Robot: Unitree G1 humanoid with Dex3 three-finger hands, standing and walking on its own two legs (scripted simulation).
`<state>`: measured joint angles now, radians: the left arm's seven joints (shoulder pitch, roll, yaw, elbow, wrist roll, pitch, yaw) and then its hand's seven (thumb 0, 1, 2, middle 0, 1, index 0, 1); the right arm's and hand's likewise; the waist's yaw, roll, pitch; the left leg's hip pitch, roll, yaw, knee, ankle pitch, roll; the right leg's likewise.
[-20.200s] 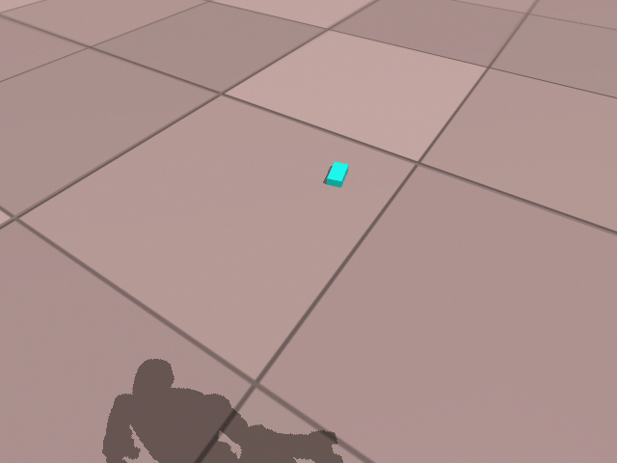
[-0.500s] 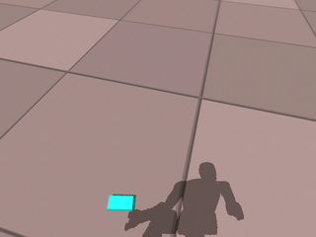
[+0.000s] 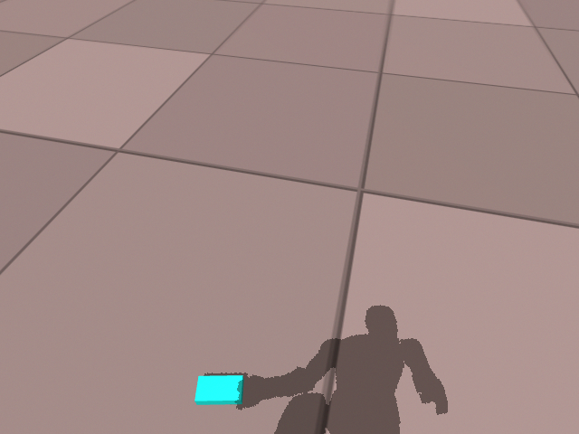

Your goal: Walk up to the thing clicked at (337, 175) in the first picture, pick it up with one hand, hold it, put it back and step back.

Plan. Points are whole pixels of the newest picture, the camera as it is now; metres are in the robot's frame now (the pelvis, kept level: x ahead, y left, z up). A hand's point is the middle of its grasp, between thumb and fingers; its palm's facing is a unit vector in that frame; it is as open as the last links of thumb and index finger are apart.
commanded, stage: walk up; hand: left
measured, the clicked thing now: (220, 389) +0.45 +0.24 -0.76
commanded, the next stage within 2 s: stand in 0.60 s
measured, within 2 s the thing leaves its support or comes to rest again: neither
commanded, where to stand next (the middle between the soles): +0.07 +0.00 m, yaw +0 degrees
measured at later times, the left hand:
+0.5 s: hand out of the picture +0.07 +0.27 -0.16, palm faces -0.02 -0.94 -0.33, open 7.4 cm
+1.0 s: hand out of the picture +0.07 +0.27 -0.15, palm faces -0.02 -0.94 -0.35, open 7.4 cm
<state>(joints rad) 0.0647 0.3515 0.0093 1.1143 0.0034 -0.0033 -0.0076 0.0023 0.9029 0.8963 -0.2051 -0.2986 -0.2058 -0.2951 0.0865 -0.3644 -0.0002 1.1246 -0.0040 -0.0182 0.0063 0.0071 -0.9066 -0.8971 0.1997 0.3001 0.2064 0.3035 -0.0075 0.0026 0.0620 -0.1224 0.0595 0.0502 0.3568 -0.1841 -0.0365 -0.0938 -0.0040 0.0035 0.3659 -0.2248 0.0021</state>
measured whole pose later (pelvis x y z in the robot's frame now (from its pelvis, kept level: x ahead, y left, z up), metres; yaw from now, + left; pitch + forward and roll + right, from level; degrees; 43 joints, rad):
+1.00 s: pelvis +0.00 +0.02 +0.00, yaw +0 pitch -2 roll +0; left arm 0.11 0.35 0.00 1.13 0.01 -0.01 0.00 0.00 0.90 0.90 -0.20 -0.30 -0.21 -0.30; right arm 0.08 -0.35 0.00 1.14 -0.01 -0.01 0.01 0.01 -0.91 -0.90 0.20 0.30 0.21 0.30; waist 0.00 0.00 0.05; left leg -0.12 0.03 0.05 0.31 -0.15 -0.01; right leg -0.08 -0.03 0.00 0.30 -0.19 0.03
